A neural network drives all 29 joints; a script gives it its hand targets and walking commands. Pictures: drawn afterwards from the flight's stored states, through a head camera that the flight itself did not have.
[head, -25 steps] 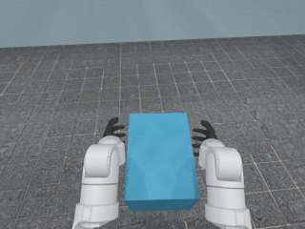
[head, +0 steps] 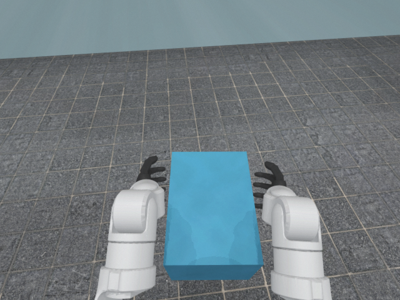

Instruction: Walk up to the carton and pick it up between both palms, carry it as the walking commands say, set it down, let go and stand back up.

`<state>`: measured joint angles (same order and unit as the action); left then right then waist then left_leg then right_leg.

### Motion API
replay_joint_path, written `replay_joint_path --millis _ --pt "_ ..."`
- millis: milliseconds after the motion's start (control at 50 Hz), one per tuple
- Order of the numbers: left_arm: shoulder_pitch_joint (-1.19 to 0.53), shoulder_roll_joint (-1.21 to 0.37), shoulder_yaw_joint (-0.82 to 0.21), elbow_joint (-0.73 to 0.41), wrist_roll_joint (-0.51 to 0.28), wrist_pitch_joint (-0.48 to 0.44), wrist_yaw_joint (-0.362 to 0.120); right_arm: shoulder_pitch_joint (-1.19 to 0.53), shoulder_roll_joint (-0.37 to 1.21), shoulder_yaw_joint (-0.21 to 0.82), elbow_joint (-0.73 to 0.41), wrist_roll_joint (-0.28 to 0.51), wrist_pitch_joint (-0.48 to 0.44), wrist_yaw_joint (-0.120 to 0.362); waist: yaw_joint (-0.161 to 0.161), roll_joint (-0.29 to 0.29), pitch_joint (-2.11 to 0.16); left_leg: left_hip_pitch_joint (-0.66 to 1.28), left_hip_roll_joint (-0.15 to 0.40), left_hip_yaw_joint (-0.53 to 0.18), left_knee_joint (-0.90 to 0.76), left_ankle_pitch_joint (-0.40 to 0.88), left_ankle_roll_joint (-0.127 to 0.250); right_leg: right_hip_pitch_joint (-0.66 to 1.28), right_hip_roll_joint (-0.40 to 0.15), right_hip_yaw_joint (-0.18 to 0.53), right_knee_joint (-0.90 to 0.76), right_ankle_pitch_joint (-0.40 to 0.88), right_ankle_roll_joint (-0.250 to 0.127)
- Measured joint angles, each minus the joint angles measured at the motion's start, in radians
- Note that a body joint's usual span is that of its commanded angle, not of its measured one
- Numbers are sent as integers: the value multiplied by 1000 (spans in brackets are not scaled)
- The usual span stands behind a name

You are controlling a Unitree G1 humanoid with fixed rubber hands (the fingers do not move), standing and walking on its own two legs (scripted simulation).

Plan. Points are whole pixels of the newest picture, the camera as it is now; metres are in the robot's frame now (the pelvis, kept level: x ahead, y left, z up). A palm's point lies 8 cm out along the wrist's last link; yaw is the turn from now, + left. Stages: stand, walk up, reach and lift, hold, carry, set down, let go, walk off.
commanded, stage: carry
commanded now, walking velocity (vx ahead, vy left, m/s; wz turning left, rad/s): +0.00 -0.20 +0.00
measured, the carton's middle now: (209, 214) +0.32 +0.00 -0.02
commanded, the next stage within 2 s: none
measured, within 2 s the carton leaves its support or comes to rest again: neither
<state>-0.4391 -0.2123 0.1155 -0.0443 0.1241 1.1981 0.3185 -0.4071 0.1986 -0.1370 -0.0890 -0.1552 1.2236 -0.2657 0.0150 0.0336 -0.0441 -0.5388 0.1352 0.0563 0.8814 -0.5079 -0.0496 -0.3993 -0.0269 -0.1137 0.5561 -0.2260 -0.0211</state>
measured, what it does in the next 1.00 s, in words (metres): steps to the right: left foot, then right foot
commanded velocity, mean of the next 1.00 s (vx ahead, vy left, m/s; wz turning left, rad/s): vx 0.00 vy -0.20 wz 0.00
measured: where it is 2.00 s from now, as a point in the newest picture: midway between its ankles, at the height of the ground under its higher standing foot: outside the picture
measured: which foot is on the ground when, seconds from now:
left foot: up 0.00-0.14, down 0.16-0.44, up 0.46-0.66, down 0.68-0.96, up 0.98-1.00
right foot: down 0.00-0.16, up 0.18-0.42, down 0.44-0.68, up 0.70-0.92, down 0.94-1.00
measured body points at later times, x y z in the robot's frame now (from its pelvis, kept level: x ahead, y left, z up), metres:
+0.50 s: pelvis -0.07 -0.12 +0.00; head -0.05 -0.12 +0.45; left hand +0.26 +0.01 +0.08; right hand +0.26 -0.24 +0.07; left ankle -0.04 +0.05 -0.71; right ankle -0.04 -0.24 -0.73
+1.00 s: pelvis -0.14 -0.24 +0.00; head -0.12 -0.24 +0.45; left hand +0.19 -0.11 +0.08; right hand +0.19 -0.36 +0.08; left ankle -0.10 -0.07 -0.72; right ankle -0.11 -0.37 -0.73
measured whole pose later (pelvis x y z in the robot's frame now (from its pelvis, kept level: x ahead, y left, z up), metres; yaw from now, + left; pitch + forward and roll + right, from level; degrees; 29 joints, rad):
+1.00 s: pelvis -0.14 -0.24 +0.00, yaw +0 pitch +4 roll -2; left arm -0.45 -0.22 0.13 -0.05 0.13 1.19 0.33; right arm -0.44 0.21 -0.15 -0.07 -0.17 1.21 -0.25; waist 0.03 0.05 -0.05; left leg -0.48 0.18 0.06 0.70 -0.38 -0.07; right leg -0.38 -0.02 -0.10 0.53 -0.19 0.01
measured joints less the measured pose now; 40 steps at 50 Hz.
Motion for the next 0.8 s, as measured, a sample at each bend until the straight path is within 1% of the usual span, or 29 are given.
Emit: replay_joint_path --millis 20,60,100,120,160,180,220,260,300,360,400,420,440,460,500,520,560,580,620,640,660,680,700,720,740,760,800 --pt "0 0 1 5 3 3 -5 5 -2 4 -4 12 6 -15 -10 -4 3 -8 -19 11 56 -11 5 -1 -4 -2 -3 -1 -6" --pt "-2 -1 6 -2 13 5 -19 4 -2 11 -16 36 14 -46 -29 -10 8 4 -49 39 78 0 12 -7 -6 -6 -5 7 -15" --pt "-7 -3 14 -11 30 2 -40 -6 1 11 -26 50 16 -66 -42 -16 6 47 -74 63 5 20 24 -22 -1 -12 3 12 -24" --pt "-8 -3 16 -15 39 1 -49 -11 4 8 -27 54 16 -72 -46 -19 2 81 -84 72 -66 46 32 -31 4 -16 11 12 -28" --pt "-5 -1 17 -20 52 -1 -61 -21 8 4 -20 56 14 -76 -52 -25 -13 160 -88 83 -256 170 54 -55 21 -28 40 4 -35" --pt "3 2 17 -23 51 -4 -62 -21 9 8 -10 55 7 -73 -53 -44 -14 158 -89 83 -266 198 69 -66 18 -26 62 -16 -23" --pt "30 13 12 -28 41 0 -55 -23 10 18 19 48 6 -63 -40 -50 -11 156 -67 80 -263 207 76 -100 33 -1 184 -142 -4" --pt "46 19 8 -33 23 11 -34 -26 11 23 38 43 12 -53 -22 -44 -6 167 -40 76 -289 222 63 -126 36 23 297 -178 8" --pt "41 18 10 -37 3 18 -7 -31 13 18 43 33 11 -43 -5 -36 -3 169 -15 68 -318 248 45 -125 21 37 312 -180 22" --pt "20 10 17 -50 -12 14 19 -43 18 2 32 9 -3 -13 10 -19 1 153 20 49 -331 277 17 -80 3 51 223 -185 41" --pt "7 5 20 -53 -13 8 25 -45 19 -3 20 -7 -8 4 16 -7 -1 133 42 33 -318 284 -5 -18 0 42 93 -142 48" --pt "2 2 20 -52 -12 7 26 -45 19 -4 14 -14 -9 10 18 -6 -4 121 49 27 -303 283 -17 24 -5 34 6 -93 48" --pt "-2 0 20 -50 -11 5 27 -45 18 -6 11 -18 -10 15 22 -3 -7 106 57 21 -280 277 -30 47 -6 25 -58 3 52" --pt "-1 0 13 -39 -7 -3 22 -39 15 -9 11 -20 -14 18 23 10 -8 89 63 10 -248 241 -31 36 3 17 -51 42 47" --pt "-4 -2 2 -5 3 -3 10 -16 6 -10 10 -13 -8 12 9 7 -5 46 33 -2 -121 55 -18 14 0 11 -16 20 25" --pt "-7 -3 1 8 6 1 5 -8 3 -9 8 -3 -2 0 -2 2 -1 25 11 -1 -41 1 -10 8 -5 8 -9 9 15" --pt "-10 -4 6 14 15 5 -9 -1 0 -1 -2 23 10 -31 -25 -5 9 7 -26 20 60 -21 3 2 -10 4 -10 7 1" --pt "-12 -5 9 10 22 5 -20 -2 0 2 -10 35 13 -47 -35 -8 13 12 -41 34 68 -12 7 -3 -10 1 -10 11 -4" --pt "-16 -6 17 -1 41 3 -45 -11 3 2 -21 52 16 -71 -49 -13 14 47 -67 59 11 10 19 -18 -4 -5 -2 19 -14" --pt "-17 -7 20 -5 51 2 -55 -18 6 -1 -22 57 16 -78 -53 -15 12 77 -78 69 -53 32 29 -28 2 -10 5 20 -19" --pt "-17 -7 21 -9 59 1 -62 -24 9 -4 -20 59 15 -82 -56 -17 6 119 -85 78 -149 83 38 -38 11 -15 15 19 -24" --pt "-15 -6 21 -12 65 -1 -67 -30 12 -6 -16 59 14 -83 -58 -20 -1 155 -86 81 -245 170 58 -50 20 -22 30 15 -28" --pt "-8 -2 22 -15 65 -4 -68 -31 13 -3 -6 58 8 -80 -57 -42 -3 155 -88 82 -261 215 78 -61 17 -21 50 5 -20" --pt "6 3 20 -19 60 -4 -64 -32 14 3 9 54 4 -74 -51 -51 -6 150 -81 81 -256 222 84 -77 22 -11 98 -67 -9" --pt "20 8 16 -23 52 -1 -57 -33 14 8 24 50 4 -69 -42 -51 -5 151 -67 80 -257 219 82 -96 31 5 169 -129 -2" --pt "31 13 13 -26 42 4 -46 -35 14 12 36 48 6 -64 -32 -49 -3 156 -53 78 -267 219 75 -112 37 21 238 -161 3" --pt "36 16 13 -29 18 15 -18 -37 15 11 50 38 8 -52 -13 -43 -1 163 -28 72 -299 238 55 -124 30 39 305 -175 16"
